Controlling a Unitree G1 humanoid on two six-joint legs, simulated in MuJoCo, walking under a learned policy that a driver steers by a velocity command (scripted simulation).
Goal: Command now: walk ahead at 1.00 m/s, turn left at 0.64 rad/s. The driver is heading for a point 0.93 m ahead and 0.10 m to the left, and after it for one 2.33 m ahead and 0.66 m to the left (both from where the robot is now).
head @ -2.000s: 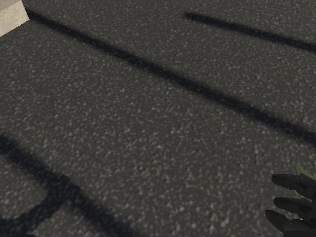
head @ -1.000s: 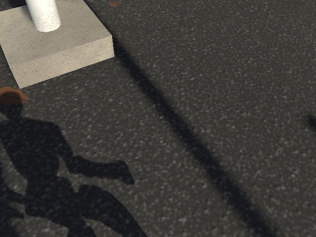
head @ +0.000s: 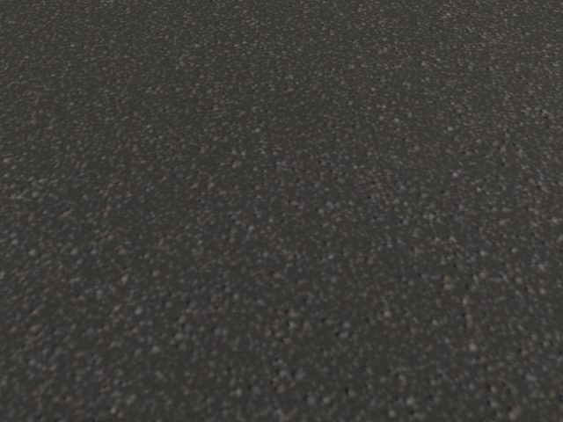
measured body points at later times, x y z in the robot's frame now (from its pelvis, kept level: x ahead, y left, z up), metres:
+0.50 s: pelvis +0.46 +0.02 -0.01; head +0.46 +0.04 +0.44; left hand +0.31 +0.30 -0.13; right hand +0.77 -0.13 -0.05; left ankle +0.51 +0.19 -0.66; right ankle +0.43 -0.14 -0.74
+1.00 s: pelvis +0.87 +0.21 -0.02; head +0.88 +0.18 +0.43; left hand +1.04 +0.50 -0.08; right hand +0.91 -0.08 -0.16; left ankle +0.70 +0.31 -0.74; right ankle +1.10 +0.12 -0.67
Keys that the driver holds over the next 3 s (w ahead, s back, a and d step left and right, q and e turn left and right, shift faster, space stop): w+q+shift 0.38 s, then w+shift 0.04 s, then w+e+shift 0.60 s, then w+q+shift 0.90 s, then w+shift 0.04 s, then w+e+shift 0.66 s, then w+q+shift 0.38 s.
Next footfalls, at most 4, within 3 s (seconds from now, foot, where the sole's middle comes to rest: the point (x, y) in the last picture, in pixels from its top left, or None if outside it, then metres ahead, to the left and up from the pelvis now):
0.24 right None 0.46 -0.13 -0.78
0.66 left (157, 338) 0.73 0.32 -0.78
1.10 right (224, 202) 1.19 0.15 -0.78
1.58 left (173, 121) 1.60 0.34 -0.78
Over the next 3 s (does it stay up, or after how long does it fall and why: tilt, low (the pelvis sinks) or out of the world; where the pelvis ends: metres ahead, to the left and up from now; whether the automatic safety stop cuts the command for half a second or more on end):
stays up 2.53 0.70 -0.01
